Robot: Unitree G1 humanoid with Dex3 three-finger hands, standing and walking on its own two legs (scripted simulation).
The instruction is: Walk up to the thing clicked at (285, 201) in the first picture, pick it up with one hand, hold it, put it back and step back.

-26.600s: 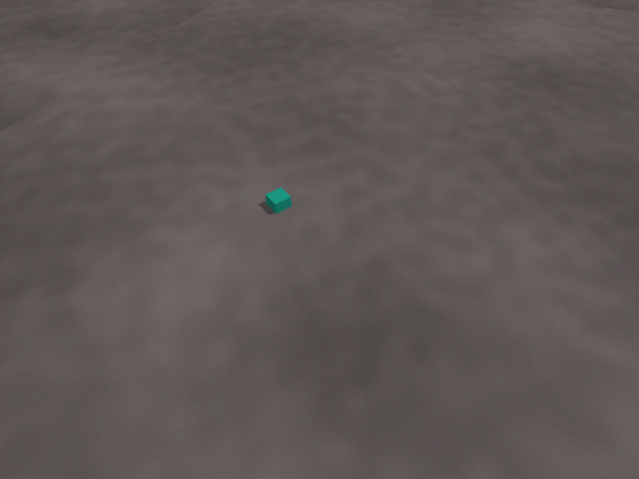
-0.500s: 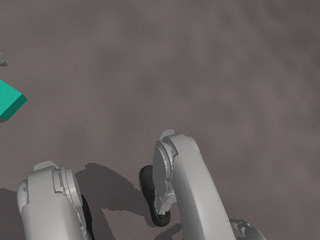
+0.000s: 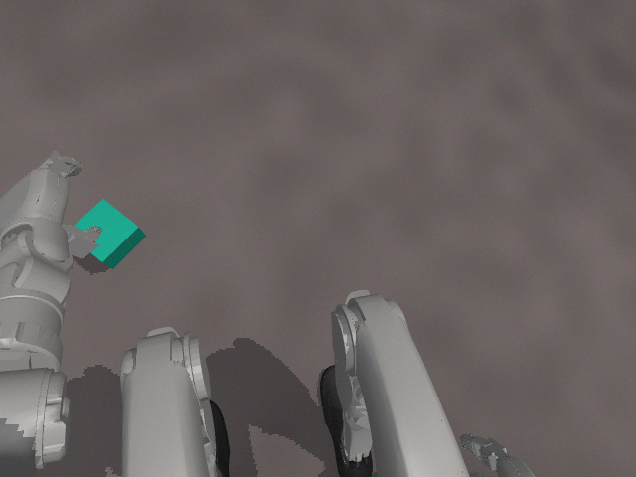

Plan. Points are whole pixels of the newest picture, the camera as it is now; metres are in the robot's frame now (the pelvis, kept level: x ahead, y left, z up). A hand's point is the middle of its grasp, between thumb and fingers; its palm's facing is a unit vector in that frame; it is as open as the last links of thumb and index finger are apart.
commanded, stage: home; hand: left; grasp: from above
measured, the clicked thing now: (108, 234) +0.52 +0.28 -0.36
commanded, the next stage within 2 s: none
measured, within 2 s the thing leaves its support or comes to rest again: neither
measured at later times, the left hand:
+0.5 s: hand (1, 350) +0.30 +0.21 +0.08, palm faces +0.09 -0.96 -0.27, open 7.4 cm
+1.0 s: hand out of the picture +0.23 +0.20 +0.27, palm faces +0.16 -0.96 -0.22, open 7.4 cm
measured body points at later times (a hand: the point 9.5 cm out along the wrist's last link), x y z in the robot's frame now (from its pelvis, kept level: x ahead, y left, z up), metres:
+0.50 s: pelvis +0.02 -0.01 +0.19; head +0.15 +0.03 +0.62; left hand +0.29 +0.26 +0.10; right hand +0.23 -0.23 +0.09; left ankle +0.07 +0.12 -0.36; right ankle +0.09 -0.12 -0.36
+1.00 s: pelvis +0.08 +0.00 +0.32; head +0.10 +0.01 +0.77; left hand +0.22 +0.25 +0.28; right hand +0.25 -0.23 +0.25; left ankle +0.07 +0.12 -0.36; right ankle +0.09 -0.12 -0.36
